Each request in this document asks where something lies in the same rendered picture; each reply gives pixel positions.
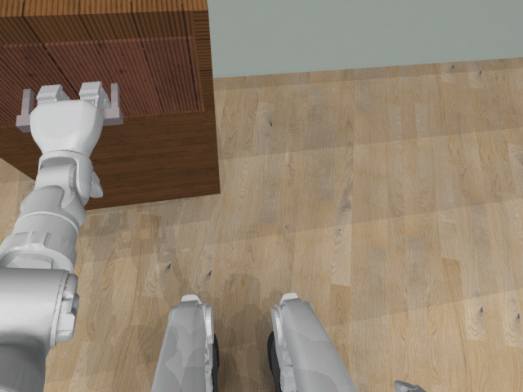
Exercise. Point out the left robot hand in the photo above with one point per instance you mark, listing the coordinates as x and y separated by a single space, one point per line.
59 123

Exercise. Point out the left robot upper arm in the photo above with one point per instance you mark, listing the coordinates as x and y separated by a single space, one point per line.
38 308

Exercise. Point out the robot left forearm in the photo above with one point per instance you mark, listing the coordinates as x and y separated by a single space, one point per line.
46 231

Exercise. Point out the cabinet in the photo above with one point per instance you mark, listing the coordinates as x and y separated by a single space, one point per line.
150 157

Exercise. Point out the drawer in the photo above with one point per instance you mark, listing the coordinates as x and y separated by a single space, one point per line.
155 75

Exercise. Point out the robot shin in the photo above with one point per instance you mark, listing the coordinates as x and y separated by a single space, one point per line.
287 380
208 352

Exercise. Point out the right robot shin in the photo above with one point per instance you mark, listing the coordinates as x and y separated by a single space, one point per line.
287 380

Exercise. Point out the handle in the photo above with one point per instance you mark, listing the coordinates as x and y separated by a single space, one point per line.
112 116

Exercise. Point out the left robot shin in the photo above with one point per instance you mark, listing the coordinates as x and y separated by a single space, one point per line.
208 352

